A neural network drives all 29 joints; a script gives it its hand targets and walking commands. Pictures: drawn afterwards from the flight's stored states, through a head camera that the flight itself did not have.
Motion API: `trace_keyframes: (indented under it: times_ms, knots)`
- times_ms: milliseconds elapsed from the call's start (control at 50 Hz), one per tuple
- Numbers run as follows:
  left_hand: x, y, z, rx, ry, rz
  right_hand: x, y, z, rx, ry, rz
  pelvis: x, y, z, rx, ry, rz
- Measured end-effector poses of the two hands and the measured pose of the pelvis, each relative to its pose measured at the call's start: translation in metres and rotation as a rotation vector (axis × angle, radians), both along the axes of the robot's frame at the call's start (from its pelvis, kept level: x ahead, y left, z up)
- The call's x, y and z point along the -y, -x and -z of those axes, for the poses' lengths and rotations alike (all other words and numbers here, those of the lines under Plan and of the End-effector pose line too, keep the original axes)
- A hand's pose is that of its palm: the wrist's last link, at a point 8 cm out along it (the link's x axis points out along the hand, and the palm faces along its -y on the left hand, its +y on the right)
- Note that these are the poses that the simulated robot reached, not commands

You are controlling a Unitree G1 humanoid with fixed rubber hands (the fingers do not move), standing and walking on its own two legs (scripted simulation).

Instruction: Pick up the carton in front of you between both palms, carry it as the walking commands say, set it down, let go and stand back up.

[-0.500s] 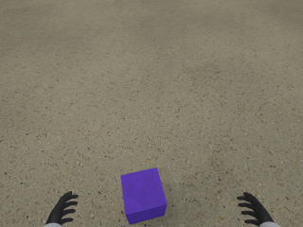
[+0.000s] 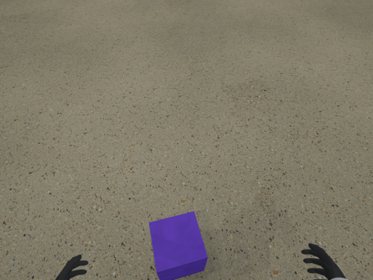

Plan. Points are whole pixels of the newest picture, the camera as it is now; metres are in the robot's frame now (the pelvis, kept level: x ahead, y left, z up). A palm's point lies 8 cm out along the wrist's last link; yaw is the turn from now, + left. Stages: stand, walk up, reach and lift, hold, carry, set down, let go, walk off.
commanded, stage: stand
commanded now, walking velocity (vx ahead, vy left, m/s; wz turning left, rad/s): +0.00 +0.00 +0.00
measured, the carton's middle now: (177, 247) +0.36 +0.05 -0.65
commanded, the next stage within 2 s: none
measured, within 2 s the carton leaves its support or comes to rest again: neither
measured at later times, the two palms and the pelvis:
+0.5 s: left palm out of the picture +0.08 +0.29 -0.10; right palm out of the picture +0.08 -0.31 -0.09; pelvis -0.02 -0.01 +0.01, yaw +0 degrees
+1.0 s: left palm out of the picture +0.07 +0.30 -0.10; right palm out of the picture +0.07 -0.32 -0.09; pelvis -0.03 -0.01 +0.01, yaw +0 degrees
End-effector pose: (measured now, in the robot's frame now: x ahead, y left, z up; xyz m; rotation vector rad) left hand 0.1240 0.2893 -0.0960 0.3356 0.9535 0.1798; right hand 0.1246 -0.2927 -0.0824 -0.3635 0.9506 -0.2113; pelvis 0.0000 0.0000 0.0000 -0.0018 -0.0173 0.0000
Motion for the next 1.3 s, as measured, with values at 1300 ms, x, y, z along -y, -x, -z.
trace_keyframes:
  times_ms: [1300]
  knots:
    - [-0.01,0.059,0.004,-0.156,-0.025,-0.044,0.028,0.053,0.008,-0.153,0.015,0.034,0.01,0.025,-0.008,0.028,0.001,-0.005]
